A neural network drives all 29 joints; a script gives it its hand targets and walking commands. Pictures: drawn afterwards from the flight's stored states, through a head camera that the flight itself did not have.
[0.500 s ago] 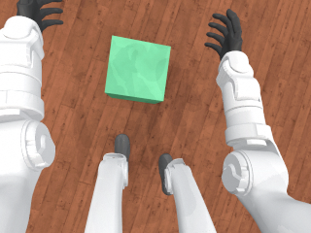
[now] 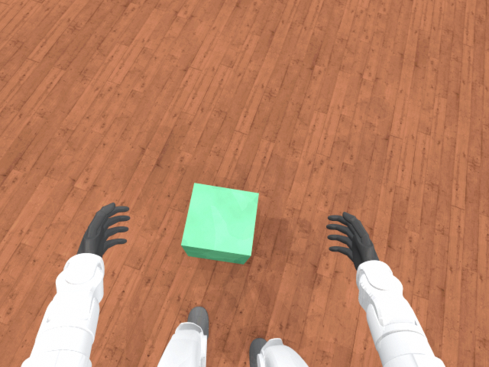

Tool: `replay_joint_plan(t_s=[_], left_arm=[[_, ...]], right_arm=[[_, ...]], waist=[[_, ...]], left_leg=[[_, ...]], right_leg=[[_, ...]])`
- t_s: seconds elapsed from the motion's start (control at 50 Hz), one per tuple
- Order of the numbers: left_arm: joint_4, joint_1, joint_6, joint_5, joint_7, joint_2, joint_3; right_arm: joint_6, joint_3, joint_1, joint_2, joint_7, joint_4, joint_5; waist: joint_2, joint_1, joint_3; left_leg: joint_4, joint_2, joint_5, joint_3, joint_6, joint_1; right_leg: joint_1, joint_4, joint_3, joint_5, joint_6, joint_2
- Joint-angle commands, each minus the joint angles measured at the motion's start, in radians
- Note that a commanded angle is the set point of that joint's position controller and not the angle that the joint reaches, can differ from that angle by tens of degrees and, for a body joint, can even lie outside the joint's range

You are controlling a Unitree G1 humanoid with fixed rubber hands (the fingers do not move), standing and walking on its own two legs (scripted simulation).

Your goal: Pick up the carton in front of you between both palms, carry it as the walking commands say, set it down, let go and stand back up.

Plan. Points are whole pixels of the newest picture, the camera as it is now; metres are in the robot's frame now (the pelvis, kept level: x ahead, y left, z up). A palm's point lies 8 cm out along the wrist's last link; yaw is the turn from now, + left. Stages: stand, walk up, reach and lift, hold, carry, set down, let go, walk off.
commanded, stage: let go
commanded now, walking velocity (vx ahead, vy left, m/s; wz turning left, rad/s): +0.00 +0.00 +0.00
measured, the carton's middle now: (220, 226) +0.47 +0.03 -0.61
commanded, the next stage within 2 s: stand in 0.80 s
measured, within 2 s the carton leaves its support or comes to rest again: neither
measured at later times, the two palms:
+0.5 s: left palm (75, 342) +0.19 +0.22 -0.03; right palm (420, 330) +0.19 -0.25 -0.03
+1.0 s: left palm (36, 354) +0.18 +0.27 -0.05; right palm (442, 331) +0.19 -0.29 -0.04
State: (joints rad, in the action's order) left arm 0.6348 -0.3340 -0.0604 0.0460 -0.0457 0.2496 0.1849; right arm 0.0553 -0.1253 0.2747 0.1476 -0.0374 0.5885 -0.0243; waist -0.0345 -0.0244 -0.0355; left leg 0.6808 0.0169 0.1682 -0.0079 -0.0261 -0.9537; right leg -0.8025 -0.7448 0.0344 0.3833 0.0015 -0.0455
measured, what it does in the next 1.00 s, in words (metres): stands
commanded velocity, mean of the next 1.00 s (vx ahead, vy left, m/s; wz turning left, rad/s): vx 0.00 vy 0.00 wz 0.00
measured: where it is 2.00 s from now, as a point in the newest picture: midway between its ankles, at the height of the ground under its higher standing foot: outside the picture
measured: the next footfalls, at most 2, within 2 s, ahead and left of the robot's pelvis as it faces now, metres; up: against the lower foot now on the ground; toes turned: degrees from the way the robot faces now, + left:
none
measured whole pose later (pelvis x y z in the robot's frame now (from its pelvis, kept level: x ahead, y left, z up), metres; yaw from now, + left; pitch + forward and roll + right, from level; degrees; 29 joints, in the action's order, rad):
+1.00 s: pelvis +0.05 -0.01 +0.03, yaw -1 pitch +1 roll +1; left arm 0.59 0.28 -0.04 0.04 0.00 0.34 0.05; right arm 0.02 -0.06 -0.16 0.31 0.00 0.71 -0.04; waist -0.04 0.00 -0.01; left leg 0.54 0.02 0.25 0.03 -0.01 -0.30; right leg -0.13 -0.52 0.08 0.40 -0.02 -0.03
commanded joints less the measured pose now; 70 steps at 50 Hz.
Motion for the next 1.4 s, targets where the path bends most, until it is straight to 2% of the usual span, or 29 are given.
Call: replay_joint_plan(t_s=[0.0, 0.18, 0.24, 0.36, 0.48, 0.7, 0.72, 0.76, 0.78, 0.8, 0.82, 0.84, 0.88, 0.96, 1.02, 1.06, 1.22, 1.38], left_arm=[[-0.119, 0.054, 0.045, -0.013, 0.007, 0.082, -0.008], [-0.229, 0.378, 0.074, -0.031, 0.010, 0.062, -0.068], [-0.259, 0.468, 0.066, -0.034, 0.008, 0.057, -0.083], [-0.300, 0.527, 0.022, -0.042, -0.007, 0.065, -0.107], [-0.322, 0.531, -0.032, -0.041, -0.022, 0.069, -0.110], [-0.336, 0.557, -0.053, -0.036, -0.012, 0.057, -0.113], [-0.287, 0.605, -0.010, -0.063, 0.007, 0.087, -0.119], [-0.298, 0.590, 0.000, -0.056, 0.017, 0.070, -0.129], [-0.302, 0.583, 0.000, -0.061, 0.018, 0.069, -0.134], [-0.207, 0.556, 0.004, -0.007, 0.042, 0.205, -0.098], [-0.195, 0.579, 0.008, -0.004, 0.054, 0.200, -0.097], [-0.182, 0.587, 0.015, 0.000, 0.054, 0.187, -0.102], [-0.156, 0.599, 0.030, 0.002, 0.052, 0.180, -0.106], [-0.120, 0.575, 0.050, -0.001, 0.051, 0.197, -0.107], [-0.095, 0.581, 0.054, -0.011, 0.060, 0.216, -0.110], [-0.078, 0.588, 0.054, -0.016, 0.067, 0.225, -0.112], [-0.012, 0.590, 0.054, -0.023, 0.079, 0.248, -0.118], [0.040, 0.570, 0.058, -0.025, 0.082, 0.255, -0.120]], right_arm=[[-0.044, -0.006, -0.080, 0.106, -0.004, -0.100, 0.010], [-0.074, 0.044, -0.374, 0.126, -0.018, -0.202, 0.040], [-0.067, 0.055, -0.424, 0.135, -0.023, -0.227, 0.043], [-0.033, 0.072, -0.447, 0.139, -0.024, -0.245, 0.037], [0.014, 0.065, -0.440, 0.140, -0.022, -0.242, 0.023], [0.035, 0.048, -0.461, 0.142, -0.029, -0.232, 0.011], [0.081, 0.040, -0.414, 0.172, -0.006, -0.273, -0.021], [0.094, 0.053, -0.437, 0.153, 0.004, -0.265, -0.022], [0.098, 0.059, -0.435, 0.148, 0.006, -0.266, -0.019], [0.033, 0.017, -0.448, 0.290, 0.037, -0.085, -0.007], [0.002, 0.025, -0.436, 0.292, 0.046, -0.066, -0.015], [-0.013, 0.032, -0.406, 0.276, 0.047, -0.045, -0.018], [-0.035, 0.038, -0.377, 0.270, 0.045, -0.008, -0.018], [-0.061, 0.042, -0.370, 0.279, 0.040, 0.063, -0.019], [-0.070, 0.049, -0.377, 0.294, 0.046, 0.103, -0.018], [-0.071, 0.051, -0.379, 0.304, 0.052, 0.125, -0.016], [-0.073, 0.055, -0.379, 0.330, 0.063, 0.196, -0.010], [-0.075, 0.058, -0.366, 0.335, 0.065, 0.242, -0.006]], waist=[[0.056, 0.006, -0.507], [0.045, 0.010, -0.294], [0.043, 0.024, -0.192], [-0.008, 0.034, 0.002], [-0.043, 0.027, 0.090], [0.024, 0.027, 0.034], [-0.019, 0.047, -0.032], [-0.001, 0.044, -0.029], [0.000, 0.044, -0.020], [0.060, 0.004, -0.048], [0.075, 0.025, -0.011], [0.074, 0.029, 0.030], [0.057, 0.034, 0.057], [0.016, 0.022, 0.010], [0.017, 0.023, -0.027], [0.019, 0.024, -0.042], [0.018, 0.022, -0.044], [0.019, 0.021, -0.033]], left_leg=[[-0.002, -0.018, -0.339, -0.075, -0.002, 0.856], [-0.133, -0.013, -0.335, -0.051, 0.009, 1.009], [-0.187, -0.005, -0.302, -0.039, 0.019, 1.059], [-0.230, 0.014, -0.197, -0.010, 0.035, 1.155], [-0.219, 0.025, -0.176, -0.006, 0.040, 1.248], [-0.225, 0.006, -0.322, -0.025, 0.021, 1.254], [-0.195, -0.003, -0.364, -0.044, 0.016, 1.272], [-0.183, -0.009, -0.387, -0.052, 0.011, 1.274], [-0.183, -0.009, -0.372, -0.053, 0.008, 1.271], [-0.212, -0.111, -0.096, -0.060, 0.015, 0.955], [-0.254, -0.097, 0.081, -0.082, 0.015, 0.852], [-0.273, -0.094, 0.176, -0.088, 0.018, 0.784], [-0.275, -0.095, 0.217, -0.098, 0.013, 0.750], [-0.207, -0.088, -0.001, -0.076, 0.004, 0.813], [-0.169, -0.094, -0.184, -0.068, 0.000, 0.851], [-0.158, -0.098, -0.247, -0.069, 0.000, 0.865], [-0.155, -0.107, -0.330, -0.072, -0.006, 0.901], [-0.173, -0.111, -0.335, -0.073, -0.008, 0.908]], right_leg=[[-0.024, 0.167, -0.007, -0.252, 0.033, 0.008], [0.231, 0.297, 0.018, -0.327, 0.026, 0.022], [0.288, 0.360, 0.024, -0.307, 0.018, 0.032], [0.267, 0.466, 0.036, -0.196, -0.008, 0.072], [0.212, 0.507, 0.037, -0.127, -0.031, 0.095], [0.334, 0.456, 0.020, -0.252, -0.020, 0.054], [0.326, 0.420, 0.029, -0.236, -0.008, 0.035], [0.299, 0.414, 0.029, -0.217, -0.008, 0.038], [0.290, 0.415, 0.033, -0.216, -0.009, 0.040], [0.455, 0.327, 0.047, -0.143, 0.019, 0.080], [0.502, 0.323, 0.051, -0.098, 0.020, 0.068], [0.488, 0.331, 0.059, -0.054, 0.017, 0.067], [0.479, 0.338, 0.071, -0.025, 0.005, 0.075], [0.485, 0.331, 0.099, -0.181, -0.005, 0.097], [0.518, 0.319, 0.106, -0.305, 0.000, 0.105], [0.542, 0.313, 0.106, -0.363, 0.003, 0.106], [0.573, 0.315, 0.105, -0.455, 0.005, 0.115], [0.596, 0.339, 0.110, -0.473, 0.003, 0.121]])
